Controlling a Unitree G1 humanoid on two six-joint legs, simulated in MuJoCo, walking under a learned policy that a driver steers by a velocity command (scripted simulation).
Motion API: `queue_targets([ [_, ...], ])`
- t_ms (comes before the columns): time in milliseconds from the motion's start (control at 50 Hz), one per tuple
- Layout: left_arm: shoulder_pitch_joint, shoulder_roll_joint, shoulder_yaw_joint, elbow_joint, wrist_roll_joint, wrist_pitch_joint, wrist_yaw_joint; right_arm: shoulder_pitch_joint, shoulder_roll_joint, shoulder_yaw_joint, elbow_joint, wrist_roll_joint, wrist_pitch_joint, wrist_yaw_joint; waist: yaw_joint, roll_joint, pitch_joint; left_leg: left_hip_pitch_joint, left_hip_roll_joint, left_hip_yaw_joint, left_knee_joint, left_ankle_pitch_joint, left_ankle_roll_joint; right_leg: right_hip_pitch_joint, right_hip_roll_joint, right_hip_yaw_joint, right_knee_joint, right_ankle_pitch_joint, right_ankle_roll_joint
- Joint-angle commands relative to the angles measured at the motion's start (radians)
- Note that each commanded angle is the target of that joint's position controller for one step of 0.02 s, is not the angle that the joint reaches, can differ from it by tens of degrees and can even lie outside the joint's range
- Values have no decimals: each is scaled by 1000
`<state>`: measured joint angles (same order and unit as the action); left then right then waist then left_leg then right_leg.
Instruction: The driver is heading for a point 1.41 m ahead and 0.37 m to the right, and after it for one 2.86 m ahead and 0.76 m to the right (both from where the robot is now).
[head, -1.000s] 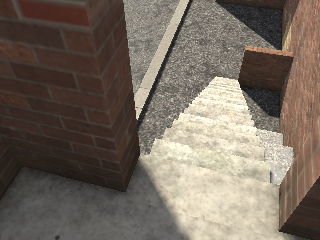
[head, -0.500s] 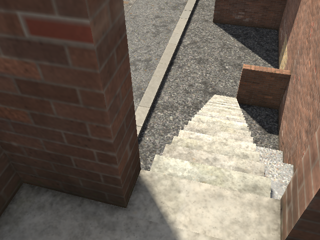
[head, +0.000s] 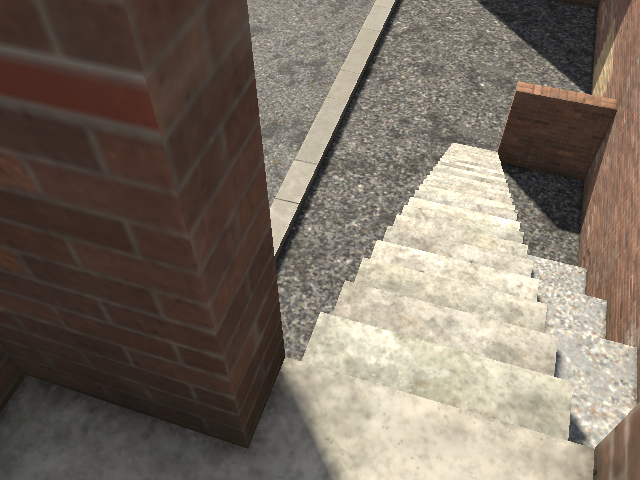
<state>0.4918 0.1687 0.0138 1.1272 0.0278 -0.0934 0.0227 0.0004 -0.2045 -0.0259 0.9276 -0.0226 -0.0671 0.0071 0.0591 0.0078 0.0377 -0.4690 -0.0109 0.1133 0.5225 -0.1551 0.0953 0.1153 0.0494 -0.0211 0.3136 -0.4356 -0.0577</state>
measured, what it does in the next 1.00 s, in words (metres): walks ahead, turning right: right foot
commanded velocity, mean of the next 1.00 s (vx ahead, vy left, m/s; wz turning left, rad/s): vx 0.49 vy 0.00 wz -0.41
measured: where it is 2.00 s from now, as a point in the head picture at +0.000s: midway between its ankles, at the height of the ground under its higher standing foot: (425, 361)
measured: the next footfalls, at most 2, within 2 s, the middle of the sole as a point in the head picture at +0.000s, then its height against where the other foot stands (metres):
right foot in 0.58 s outside the picture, level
left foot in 1.40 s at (412, 382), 0.19 m lower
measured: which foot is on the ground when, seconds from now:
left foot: down 0.00-0.58, up 0.60-1.00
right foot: down 0.00-0.02, up 0.04-0.56, down 0.58-1.00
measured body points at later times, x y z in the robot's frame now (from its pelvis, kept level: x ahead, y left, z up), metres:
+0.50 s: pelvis +0.25 -0.02 +0.00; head +0.29 -0.04 +0.45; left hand +0.48 +0.15 -0.11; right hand +0.13 -0.24 -0.14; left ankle +0.13 +0.08 -0.72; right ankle +0.39 -0.15 -0.69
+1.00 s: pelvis +0.48 -0.13 +0.01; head +0.46 -0.15 +0.46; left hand +0.60 +0.13 -0.10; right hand +0.48 -0.41 -0.12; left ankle +0.60 -0.02 -0.65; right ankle +0.40 -0.14 -0.72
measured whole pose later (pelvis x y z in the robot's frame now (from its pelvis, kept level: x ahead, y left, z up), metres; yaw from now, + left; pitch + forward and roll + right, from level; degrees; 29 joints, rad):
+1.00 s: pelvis +0.48 -0.13 +0.01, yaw -28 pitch +1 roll +1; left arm 0.47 0.25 0.06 0.80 0.01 0.06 0.03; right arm 0.26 -0.25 -0.06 0.81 -0.03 -0.01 0.00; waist 0.09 0.04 -0.05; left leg -0.61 0.05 -0.01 1.05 -0.10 -0.03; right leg -0.09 0.18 0.15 0.41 -0.29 -0.15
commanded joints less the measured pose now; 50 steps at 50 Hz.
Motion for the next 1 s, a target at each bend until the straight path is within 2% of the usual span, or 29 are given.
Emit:
queue_targets([
  [20, -15, 107, 12, -49, -8, 8, 6, 497, -182, -56, 76, -11, -35, -41, -235, 25, -202, 634, 184, -243, -89, -189, 97, -396, -152, -5, 603, 645, -56],
  [40, 118, 8, -2, -56, -27, 14, -13, 536, -269, -74, 76, -15, -26, -38, -164, 254, -300, 803, 461, -795, -228, -349, 269, -708, 35, -46, 980, -91, -22],
  [60, 42, 119, 27, -40, -1, 20, -19, 426, -199, -61, 60, 6, -12, -24, -149, 62, -220, 667, 402, -822, -292, -433, 250, -758, -29, 77, 1064, -45, -43],
  [100, -107, 100, 27, -110, 8, 24, -25, 260, -98, -29, 16, 9, -2, -9, -93, -11, -32, 397, 337, -510, -345, -230, 190, -733, -111, 70, 1006, 99, -32],
  [160, -96, 84, 33, -127, 3, 61, -31, 335, -36, -13, 49, -5, -16, -11, -45, 32, -9, 290, 249, -253, -353, 70, 115, -627, -146, 77, 914, 125, 15],
  [240, -190, 67, 34, -203, 8, 96, -30, 416, -88, -32, 74, 4, -54, -18, -35, 46, 57, 296, 234, -147, -391, 113, 114, -745, -163, 48, 805, 235, 40],
  [260, -289, 69, 32, -243, 20, 95, -35, 421, -97, -38, 71, 4, -56, -23, -57, -9, 76, 305, 240, -132, -398, 141, 124, -801, -171, 38, 763, 281, 47],
  [320, -371, 54, 28, -301, 8, 78, -44, 447, -84, -29, 61, 5, -50, -37, -78, 38, 61, 377, 227, -43, -323, 349, 103, -820, -157, 14, 604, 386, 43],
  [340, -377, 50, 27, -306, 8, 75, -48, 497, -49, -17, 76, 17, -54, -44, -77, 62, 36, 420, 246, -33, -302, 364, 93, -831, -155, 15, 591, 429, 20],
  [400, -462, 46, 22, -350, 9, 68, -48, 519, -81, -16, 69, 13, -45, -54, -101, 48, 72, 443, 249, 16, -274, 414, 67, -833, -142, -38, 503, 453, -10],
  [440, -477, 38, 21, -383, 29, 76, -41, 548, -106, -28, 56, 0, -25, -71, -112, 46, 30, 581, 310, 17, -174, 562, 51, -897, -136, -35, 529, 333, -59],
  [460, -480, 18, 13, -390, 15, 84, -44, 521, -106, -23, 37, -4, -14, -75, -92, 66, 19, 593, 313, 29, -132, 623, 47, -868, -119, -40, 507, 281, -79],
  [480, -510, 42, 20, -401, -1, 87, -53, 484, -116, -25, 14, 5, -6, -72, -94, 46, 52, 542, 302, 56, -126, 663, 23, -812, -94, -74, 451, 252, -86],
  [500, -479, 38, 25, -403, 1, 91, -52, 489, -126, -30, 9, -2, 2, -67, -71, 59, 57, 503, 303, 75, -96, 751, 1, -730, -68, -104, 413, 245, -105],
  [540, -323, 94, 56, -379, -16, 89, -33, 452, -136, -39, -13, 1, 17, -80, 5, 108, -17, 465, 306, 100, 128, 1043, -31, -530, 16, -131, 381, 236, -138],
  [560, -128, 99, 77, -339, -22, 93, -26, 427, -173, -52, -24, 7, 31, -84, 72, 140, -85, 371, 280, 125, 329, 950, -47, -302, 51, -105, 284, 217, -157],
  [580, -24, 179, 106, -325, -5, 87, -14, 477, -177, -55, -29, 19, 20, -48, 121, -21, -166, 126, 178, 157, 708, 411, -77, -25, -108, 135, 188, 248, -216],
  [600, -49, 321, 132, -339, -34, 87, -23, 556, -91, -41, -111, 39, 11, -17, 14, -291, -315, -205, -12, 10, 1048, -397, -103, 211, -383, 711, 51, 265, -359],
  [620, -28, 300, 139, -346, -44, 97, -28, 414, -149, -60, -139, 35, -1, -13, 78, -148, -276, -325, 28, -143, 1077, -290, -74, 164, -366, 709, -27, 142, -352],
  [660, -108, 204, 108, -342, -13, 93, -24, 342, -129, -58, -176, 40, -14, -22, -4, -8, -52, -289, 95, -140, 960, -186, -47, -140, -321, 521, -48, 201, -272],
  [720, -199, 169, 91, -364, -13, 59, -26, 372, -74, -40, -162, -7, 55, -25, -110, 53, -51, -69, 136, -156, 722, -109, -79, -357, -203, 331, -86, 474, -220],
  [780, -137, 182, 82, -352, -28, 37, -29, 344, -89, -42, -173, -11, 83, -36, -113, -30, -38, -40, 117, -131, 577, -100, -119, -371, -154, 261, -75, 727, -210],
  [800, -99, 161, 68, -357, -18, 48, -25, 334, -88, -44, -162, -20, 95, -31, -93, -51, -52, -66, 108, -138, 540, -69, -127, -341, -145, 292, -75, 696, -199],
  [820, -55, 189, 70, -352, -16, 65, -22, 300, -90, -44, -180, -16, 85, -29, -73, -44, -19, -139, 100, -129, 503, -36, -136, -303, -161, 326, -59, 725, -189],
  [860, -47, 208, 66, -370, -22, 91, -6, 271, -80, -35, -175, -26, 78, -8, -56, -67, -69, -116, 75, -109, 499, 51, -153, -267, -133, 298, 14, 911, -158],
  [900, -31, 225, 72, -379, -11, 118, 6, 350, -105, -42, -130, -2, 66, -13, -46, -55, -130, -79, 48, -99, 560, 140, -134, -235, -138, 331, 53, 969, -150],
  [940, -31, 234, 76, -391, -17, 141, 8, 321, -150, -56, -147, 3, 59, -13, -24, -71, -78, -187, 67, -129, 574, 58, -123, -165, -146, 370, 61, 891, -165],
  [960, -31, 207, 67, -387, -19, 150, 10, 305, -132, -50, -158, -11, 58, -7, -13, -96, -64, -223, 75, -132, 549, 51, -125, -143, -159, 381, 75, 842, -179],
  [1000, 23, 226, 76, -373, -11, 159, 29, 284, -155, -65, -173, -18, 32, 2, 10, -70, -21, -315, 75, -164, 566, 29, -124, -75, -201, 436, 137, 914, -219],
])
